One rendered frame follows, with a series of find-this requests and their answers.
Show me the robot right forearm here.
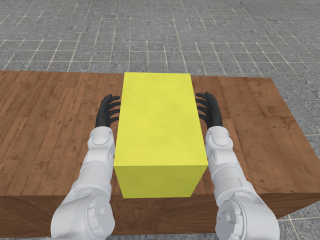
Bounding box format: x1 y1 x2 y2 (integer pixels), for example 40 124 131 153
205 126 280 236

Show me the robot left forearm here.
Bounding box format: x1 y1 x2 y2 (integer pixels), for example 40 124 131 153
50 126 116 237

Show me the right robot hand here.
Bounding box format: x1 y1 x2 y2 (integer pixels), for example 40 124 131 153
195 91 223 130

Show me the carton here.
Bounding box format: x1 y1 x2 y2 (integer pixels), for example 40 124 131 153
113 72 209 199

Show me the pedestal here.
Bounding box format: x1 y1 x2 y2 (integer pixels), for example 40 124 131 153
0 70 320 238

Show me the robot left upper arm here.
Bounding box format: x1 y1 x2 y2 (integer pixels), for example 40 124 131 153
40 194 115 240

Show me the left robot hand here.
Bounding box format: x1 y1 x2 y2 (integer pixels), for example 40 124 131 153
95 93 121 128

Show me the robot right upper arm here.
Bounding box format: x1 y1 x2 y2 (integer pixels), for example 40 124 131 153
215 198 280 240

